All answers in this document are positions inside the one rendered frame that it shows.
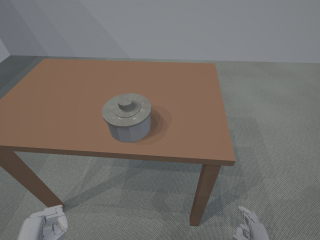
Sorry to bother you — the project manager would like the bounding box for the pot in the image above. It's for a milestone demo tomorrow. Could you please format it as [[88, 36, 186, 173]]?
[[108, 115, 151, 143]]

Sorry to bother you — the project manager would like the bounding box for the table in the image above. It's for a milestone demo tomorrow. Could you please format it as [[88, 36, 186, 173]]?
[[0, 59, 236, 227]]

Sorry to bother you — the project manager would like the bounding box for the robot left hand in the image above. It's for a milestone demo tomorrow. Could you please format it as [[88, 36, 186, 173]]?
[[17, 205, 68, 240]]

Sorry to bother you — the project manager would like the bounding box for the lid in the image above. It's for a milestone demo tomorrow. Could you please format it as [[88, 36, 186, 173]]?
[[102, 93, 152, 128]]

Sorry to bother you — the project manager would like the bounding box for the knob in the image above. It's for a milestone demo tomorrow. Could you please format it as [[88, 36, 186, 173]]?
[[117, 96, 134, 111]]

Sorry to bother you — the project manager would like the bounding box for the robot right hand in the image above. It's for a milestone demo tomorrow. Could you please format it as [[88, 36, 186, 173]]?
[[233, 206, 270, 240]]

